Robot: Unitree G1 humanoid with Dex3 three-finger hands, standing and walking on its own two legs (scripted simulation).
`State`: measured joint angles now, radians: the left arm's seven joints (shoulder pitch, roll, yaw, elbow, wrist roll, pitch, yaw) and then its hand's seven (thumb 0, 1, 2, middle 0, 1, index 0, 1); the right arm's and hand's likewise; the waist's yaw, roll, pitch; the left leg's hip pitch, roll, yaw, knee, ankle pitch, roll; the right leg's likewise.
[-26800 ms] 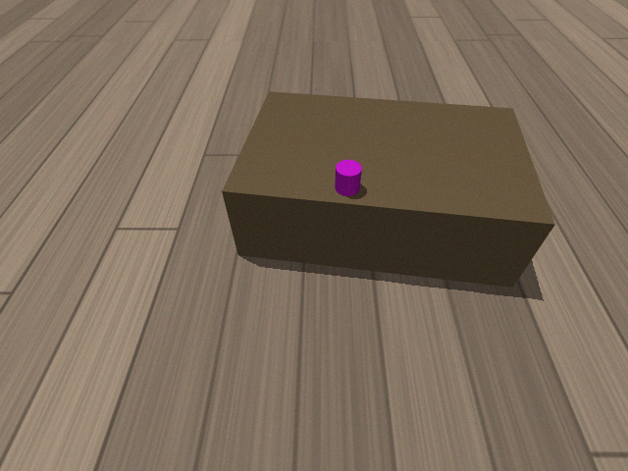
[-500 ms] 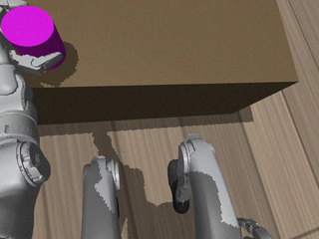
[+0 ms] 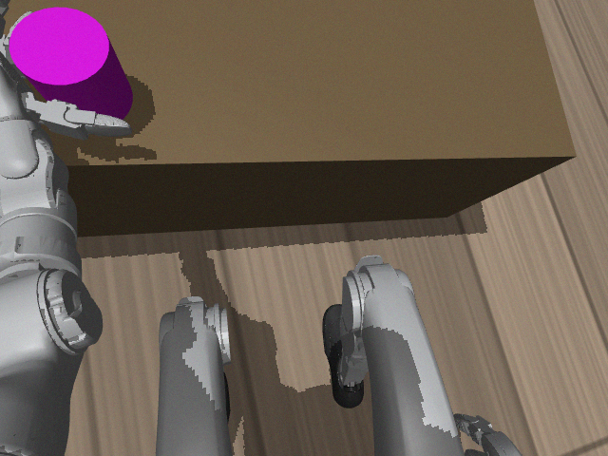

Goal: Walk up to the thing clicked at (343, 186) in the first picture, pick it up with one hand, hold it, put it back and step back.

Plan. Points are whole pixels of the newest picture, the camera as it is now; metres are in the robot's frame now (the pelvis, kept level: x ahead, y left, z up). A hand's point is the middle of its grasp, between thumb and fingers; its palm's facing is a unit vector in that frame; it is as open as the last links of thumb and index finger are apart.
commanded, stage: withdraw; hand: left
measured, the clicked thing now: (79, 74) +0.57 +0.19 -0.01
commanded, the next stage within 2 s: rise in 0.34 s
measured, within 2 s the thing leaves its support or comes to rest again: neither
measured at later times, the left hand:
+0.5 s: hand out of the picture +0.57 +0.28 +0.14, palm faces +0.25 -0.96 -0.11, open 17.5 cm
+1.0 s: hand out of the picture +0.44 +0.25 +0.19, palm faces +0.12 -0.92 -0.37, open 17.6 cm
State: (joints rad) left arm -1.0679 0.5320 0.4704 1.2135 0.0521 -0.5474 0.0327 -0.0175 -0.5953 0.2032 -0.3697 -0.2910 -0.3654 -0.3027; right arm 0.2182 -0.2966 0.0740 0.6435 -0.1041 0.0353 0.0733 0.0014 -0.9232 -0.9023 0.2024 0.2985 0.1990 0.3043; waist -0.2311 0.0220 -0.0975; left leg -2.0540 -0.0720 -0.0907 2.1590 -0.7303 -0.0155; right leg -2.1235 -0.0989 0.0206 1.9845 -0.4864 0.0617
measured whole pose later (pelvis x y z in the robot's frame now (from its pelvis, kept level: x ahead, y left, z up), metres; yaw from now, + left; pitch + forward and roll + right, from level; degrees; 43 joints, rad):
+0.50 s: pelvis +0.01 +0.00 +0.09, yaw -1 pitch +34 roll -4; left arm -1.02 0.71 0.50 1.12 -0.01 -0.30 -0.14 -0.02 -0.60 0.13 -0.05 -0.09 -0.06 -0.09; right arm 0.27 -0.31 0.07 0.59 -0.02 0.07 0.00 0.00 -0.89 -0.90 0.20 0.30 0.20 0.30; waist -0.19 0.02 -0.13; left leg -1.76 -0.03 -0.08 1.86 -0.70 -0.01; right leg -1.83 -0.08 0.00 1.69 -0.46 0.06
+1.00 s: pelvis +0.06 -0.01 +0.26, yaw -1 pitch +20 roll -3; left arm -0.39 0.43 0.25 0.84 0.05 0.03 0.05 -0.02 -0.56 0.05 -0.05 -0.05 -0.06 -0.05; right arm 0.31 -0.25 0.01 0.62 0.05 0.08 -0.04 0.01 -0.90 -0.90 0.20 0.30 0.20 0.31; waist -0.09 0.02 -0.11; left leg -0.98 0.03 -0.05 1.20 -0.57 -0.02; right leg -1.06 -0.04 -0.02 1.08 -0.37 0.04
